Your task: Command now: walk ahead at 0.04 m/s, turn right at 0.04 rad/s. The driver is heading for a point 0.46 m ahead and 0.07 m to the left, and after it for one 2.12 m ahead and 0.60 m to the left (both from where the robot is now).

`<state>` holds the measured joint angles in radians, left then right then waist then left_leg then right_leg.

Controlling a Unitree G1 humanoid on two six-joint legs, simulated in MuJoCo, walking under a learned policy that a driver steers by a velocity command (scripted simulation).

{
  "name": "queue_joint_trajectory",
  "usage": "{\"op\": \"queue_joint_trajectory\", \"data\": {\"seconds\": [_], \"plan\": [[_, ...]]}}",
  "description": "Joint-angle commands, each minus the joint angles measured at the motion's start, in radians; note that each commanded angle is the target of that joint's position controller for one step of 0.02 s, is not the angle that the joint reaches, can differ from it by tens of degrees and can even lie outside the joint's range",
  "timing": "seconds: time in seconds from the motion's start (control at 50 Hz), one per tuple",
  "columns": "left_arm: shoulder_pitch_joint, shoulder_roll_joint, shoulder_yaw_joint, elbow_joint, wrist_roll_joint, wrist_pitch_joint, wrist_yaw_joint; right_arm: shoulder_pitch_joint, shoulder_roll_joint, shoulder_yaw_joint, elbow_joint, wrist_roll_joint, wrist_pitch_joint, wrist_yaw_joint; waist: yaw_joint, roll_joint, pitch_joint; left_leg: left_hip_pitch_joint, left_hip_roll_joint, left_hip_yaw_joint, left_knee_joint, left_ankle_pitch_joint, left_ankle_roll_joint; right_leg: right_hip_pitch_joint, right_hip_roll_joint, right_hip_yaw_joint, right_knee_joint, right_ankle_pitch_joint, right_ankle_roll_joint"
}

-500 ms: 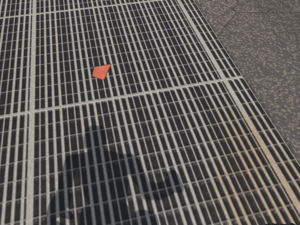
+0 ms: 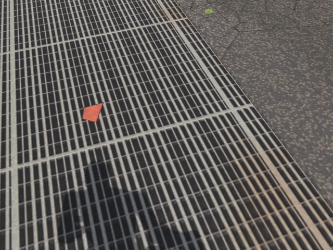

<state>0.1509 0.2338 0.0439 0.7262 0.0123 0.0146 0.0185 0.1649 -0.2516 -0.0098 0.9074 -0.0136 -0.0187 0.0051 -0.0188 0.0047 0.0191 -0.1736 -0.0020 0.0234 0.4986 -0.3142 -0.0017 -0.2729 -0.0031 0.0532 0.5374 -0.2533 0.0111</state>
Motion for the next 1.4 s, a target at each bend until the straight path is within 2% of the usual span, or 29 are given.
{"op": "queue_joint_trajectory", "data": {"seconds": [0.02,0.28,0.32,0.36,0.42,0.46,0.48,0.5,0.52,0.56,0.58,0.6,0.62,0.64,0.66,0.68,0.7,0.76,0.8,0.82,0.86,0.88,0.9,0.92,0.94,0.98,1.02,1.14,1.4], "plan": [[-0.001,0.121,0.032,-0.041,-0.003,-0.016,0.003,0.010,-0.116,-0.026,-0.024,0.005,-0.003,-0.008,0.003,-0.047,-0.076,-0.040,0.046,-0.036,-0.052,0.241,0.007,0.132,-0.066,0.066,-0.034,0.423,-0.057],[-0.011,0.117,0.032,0.077,-0.006,-0.016,0.009,-0.006,-0.120,-0.029,0.070,0.008,0.023,-0.028,-0.002,-0.011,-0.046,-0.005,0.047,-0.034,-0.077,0.204,-0.001,0.123,-0.043,0.041,-0.067,0.343,-0.052],[0.012,0.112,0.033,0.112,-0.011,-0.011,0.012,0.022,-0.113,-0.029,0.095,0.013,0.026,-0.030,-0.003,-0.011,-0.044,-0.024,0.025,-0.014,-0.086,-0.025,0.012,0.115,-0.010,0.013,-0.071,0.074,-0.055],[0.021,0.124,0.039,0.126,-0.017,-0.011,0.016,0.017,-0.126,-0.033,0.093,0.022,0.024,-0.034,0.005,0.012,0.038,-0.101,0.033,-0.041,-0.087,-0.280,0.052,0.023,0.010,0.010,-0.074,-0.305,-0.073],[0.017,0.109,0.035,0.133,-0.030,-0.051,0.010,0.063,-0.130,-0.034,0.092,0.034,-0.013,-0.036,-0.009,0.011,0.131,-0.130,0.081,-0.128,-0.103,-0.406,0.106,-0.089,-0.007,0.039,-0.063,-0.401,-0.097],[-0.017,0.089,0.031,0.126,-0.035,-0.085,-0.004,0.127,-0.158,-0.043,0.108,0.040,-0.041,-0.030,-0.031,0.064,0.134,-0.054,0.152,-0.250,-0.155,-0.410,0.160,-0.165,0.009,0.009,0.023,-0.305,-0.090],[-0.042,0.071,0.027,0.117,-0.038,-0.100,-0.011,0.161,-0.182,-0.051,0.119,0.042,-0.050,-0.027,-0.037,0.117,0.131,0.000,0.216,-0.352,-0.214,-0.402,0.198,-0.210,0.028,-0.037,0.099,-0.221,-0.080],[-0.049,0.059,0.023,0.109,-0.043,-0.112,-0.018,0.163,-0.210,-0.059,0.124,0.044,-0.056,-0.023,-0.022,0.175,0.142,0.032,0.299,-0.453,-0.256,-0.345,0.237,-0.245,0.026,-0.074,0.148,-0.153,-0.078],[-0.051,0.070,0.024,0.112,-0.038,-0.119,-0.020,0.139,-0.198,-0.058,0.115,0.043,-0.058,-0.021,-0.010,0.160,0.151,0.033,0.311,-0.454,-0.224,-0.127,0.237,-0.229,0.017,-0.071,0.125,-0.106,-0.083],[0.078,0.091,0.036,0.169,-0.029,-0.117,-0.021,0.051,-0.179,-0.055,0.081,0.034,-0.050,-0.020,0.057,0.117,0.062,-0.023,0.217,-0.273,-0.082,0.251,0.154,0.018,0.023,-0.069,-0.017,0.069,-0.099],[0.161,0.170,0.063,0.206,-0.028,-0.114,-0.025,0.001,-0.153,-0.048,0.047,0.028,-0.054,-0.022,0.078,-0.020,-0.003,-0.076,0.078,-0.104,0.118,0.442,0.077,0.176,-0.023,0.033,-0.040,0.386,-0.119],[0.283,0.241,0.085,0.243,-0.027,-0.100,-0.023,0.016,-0.120,-0.039,0.047,0.011,-0.059,-0.026,0.112,-0.197,-0.094,-0.288,-0.031,0.012,0.401,0.272,-0.016,0.427,-0.152,0.211,-0.072,0.683,-0.190],[0.337,0.194,0.065,0.255,-0.020,-0.090,-0.023,0.047,-0.100,-0.034,0.056,0.010,-0.061,-0.024,0.121,-0.270,-0.128,-0.422,-0.055,-0.027,0.626,-0.258,-0.047,0.493,-0.324,0.386,-0.136,0.988,-0.278],[0.285,0.131,0.038,0.244,-0.013,-0.092,-0.023,0.052,-0.109,-0.040,0.059,0.034,-0.054,-0.019,0.086,-0.141,-0.083,-0.438,-0.017,-0.106,0.731,-0.323,-0.034,0.426,-0.348,0.347,-0.126,1.010,-0.296],[0.221,0.121,0.031,0.228,-0.014,-0.096,-0.021,0.044,-0.091,-0.039,0.059,0.053,-0.044,-0.016,0.058,-0.087,-0.044,-0.460,0.010,-0.113,0.739,-0.289,-0.021,0.377,-0.330,0.275,-0.137,0.951,-0.286],[0.160,0.114,0.022,0.222,-0.021,-0.096,-0.019,0.028,-0.079,-0.039,0.055,0.051,-0.036,-0.015,0.032,-0.052,0.002,-0.472,0.045,-0.092,0.651,-0.226,-0.012,0.327,-0.293,0.204,-0.168,0.856,-0.253],[0.117,0.087,0.009,0.219,-0.020,-0.093,-0.012,0.011,-0.073,-0.042,0.052,0.038,-0.028,-0.020,0.014,-0.060,0.012,-0.427,0.075,-0.083,0.525,-0.145,-0.012,0.290,-0.246,0.147,-0.191,0.787,-0.211],[0.092,0.119,0.005,0.237,0.000,-0.068,0.006,-0.011,-0.023,-0.028,0.053,0.026,-0.018,-0.020,0.007,-0.116,-0.019,-0.215,0.034,-0.011,0.229,-0.019,-0.041,0.192,-0.158,0.029,-0.182,0.848,-0.180],[0.105,0.163,0.014,0.255,-0.009,-0.059,0.013,-0.013,-0.045,-0.032,0.056,0.031,-0.009,-0.025,0.009,-0.124,-0.061,-0.112,0.003,0.014,0.118,0.087,-0.040,0.179,-0.171,0.035,-0.170,0.876,-0.190],[0.088,0.164,0.013,0.260,-0.020,-0.056,0.013,-0.001,-0.051,-0.035,0.062,0.030,-0.003,-0.026,-0.006,-0.118,-0.065,-0.051,-0.002,0.017,0.053,0.170,-0.029,0.155,-0.173,0.037,-0.164,0.830,-0.184],[0.101,0.147,0.009,0.282,-0.032,-0.060,0.006,0.012,-0.091,-0.048,0.069,0.009,0.007,-0.033,-0.026,-0.077,-0.054,0.077,0.017,-0.021,-0.090,0.389,0.015,0.099,-0.139,0.040,-0.155,0.620,-0.132],[0.129,0.128,0.005,0.291,-0.013,-0.065,0.002,0.020,-0.145,-0.061,0.065,0.004,0.012,-0.040,-0.013,-0.014,-0.074,0.159,0.094,-0.098,-0.078,0.630,0.043,0.068,-0.094,0.018,-0.132,0.410,-0.086],[0.229,0.075,-0.004,0.314,0.001,-0.063,0.001,-0.008,-0.173,-0.066,0.065,0.007,0.017,-0.042,0.055,0.088,-0.109,0.213,0.148,-0.134,-0.004,0.741,0.120,0.035,-0.036,-0.009,-0.142,0.141,-0.044],[0.228,0.055,-0.010,0.327,0.001,-0.050,0.007,-0.044,-0.115,-0.056,0.064,0.017,0.018,-0.034,0.044,0.080,-0.094,0.174,0.151,-0.147,0.005,0.653,0.155,0.044,-0.020,-0.028,-0.153,0.029,-0.018],[0.189,0.072,-0.007,0.325,-0.005,-0.037,0.013,-0.068,-0.097,-0.055,0.064,0.023,0.017,-0.027,0.034,0.063,-0.048,0.128,0.124,-0.141,-0.005,0.553,0.147,0.034,-0.005,-0.038,-0.156,0.009,-0.007],[0.165,0.086,-0.006,0.330,-0.006,-0.018,0.023,-0.093,-0.091,-0.055,0.063,0.019,0.008,-0.018,0.025,0.043,-0.026,0.093,0.099,-0.129,-0.008,0.516,0.123,0.029,-0.002,-0.039,-0.143,0.064,-0.006],[0.176,0.085,-0.009,0.341,-0.002,-0.010,0.025,-0.087,-0.091,-0.058,0.079,0.018,0.001,-0.016,0.030,0.048,-0.047,0.088,0.090,-0.120,-0.003,0.551,0.115,0.063,-0.012,-0.034,-0.143,0.107,-0.008],[0.165,0.085,-0.012,0.367,-0.006,-0.010,0.026,-0.102,-0.088,-0.061,0.102,0.022,0.005,-0.021,0.025,0.016,-0.072,0.096,0.077,-0.106,0.008,0.573,0.113,0.096,-0.022,-0.037,-0.142,0.154,-0.006],[0.196,0.056,-0.022,0.404,-0.003,-0.015,0.030,-0.100,-0.070,-0.062,0.135,0.019,0.027,-0.038,0.022,0.001,0.007,0.038,0.048,-0.092,-0.046,0.290,0.085,0.035,-0.023,-0.050,-0.173,-0.004,-0.015]]}}
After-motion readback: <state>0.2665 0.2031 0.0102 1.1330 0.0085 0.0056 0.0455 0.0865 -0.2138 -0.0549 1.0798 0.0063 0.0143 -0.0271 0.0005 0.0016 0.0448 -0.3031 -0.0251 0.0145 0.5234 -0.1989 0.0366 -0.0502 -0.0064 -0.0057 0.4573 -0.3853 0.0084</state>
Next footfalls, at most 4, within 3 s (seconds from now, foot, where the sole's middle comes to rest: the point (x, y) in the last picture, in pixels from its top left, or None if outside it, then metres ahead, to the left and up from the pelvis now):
0.86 left None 0.20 0.10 -0.77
2.54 right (204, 231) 0.59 -0.12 -0.77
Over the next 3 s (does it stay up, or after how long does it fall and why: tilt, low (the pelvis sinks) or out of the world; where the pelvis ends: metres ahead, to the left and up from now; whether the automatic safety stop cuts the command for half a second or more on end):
stays up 0.63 0.00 0.00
